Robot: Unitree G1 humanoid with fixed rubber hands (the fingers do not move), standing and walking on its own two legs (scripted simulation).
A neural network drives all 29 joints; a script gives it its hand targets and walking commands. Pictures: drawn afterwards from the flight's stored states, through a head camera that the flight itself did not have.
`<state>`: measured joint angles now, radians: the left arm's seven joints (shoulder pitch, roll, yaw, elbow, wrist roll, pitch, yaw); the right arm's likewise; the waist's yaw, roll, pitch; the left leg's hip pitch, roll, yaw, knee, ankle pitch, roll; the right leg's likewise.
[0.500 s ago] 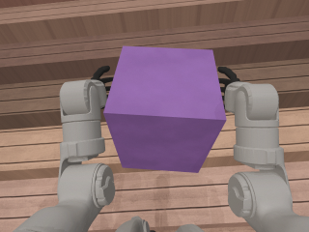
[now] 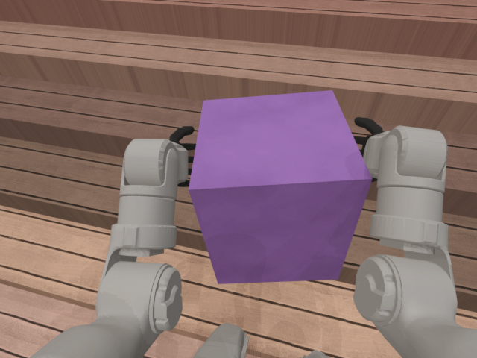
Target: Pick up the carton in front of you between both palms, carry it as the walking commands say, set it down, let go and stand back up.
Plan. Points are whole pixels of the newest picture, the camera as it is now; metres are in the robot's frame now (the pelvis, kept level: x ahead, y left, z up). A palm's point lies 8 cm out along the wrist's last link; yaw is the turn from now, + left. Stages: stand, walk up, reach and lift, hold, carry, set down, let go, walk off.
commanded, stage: carry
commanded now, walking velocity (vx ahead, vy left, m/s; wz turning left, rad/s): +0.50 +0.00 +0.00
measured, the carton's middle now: (272, 192) +0.37 +0.04 +0.06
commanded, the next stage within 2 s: none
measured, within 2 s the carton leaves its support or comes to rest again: neither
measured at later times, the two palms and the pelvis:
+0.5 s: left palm out of the picture +0.71 +0.12 +0.31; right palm out of the picture +0.66 -0.17 +0.30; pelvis +0.31 +0.04 +0.15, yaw -1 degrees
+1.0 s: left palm out of the picture +0.99 +0.16 +0.48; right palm out of the picture +1.04 -0.14 +0.49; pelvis +0.63 -0.04 +0.30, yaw +0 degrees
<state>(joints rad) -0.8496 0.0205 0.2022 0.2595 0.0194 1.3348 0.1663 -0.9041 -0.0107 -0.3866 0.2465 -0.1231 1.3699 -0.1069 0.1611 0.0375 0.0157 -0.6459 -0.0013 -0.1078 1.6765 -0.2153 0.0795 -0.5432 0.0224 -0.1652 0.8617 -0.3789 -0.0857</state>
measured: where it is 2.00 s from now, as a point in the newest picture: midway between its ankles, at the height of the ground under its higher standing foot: (312, 47)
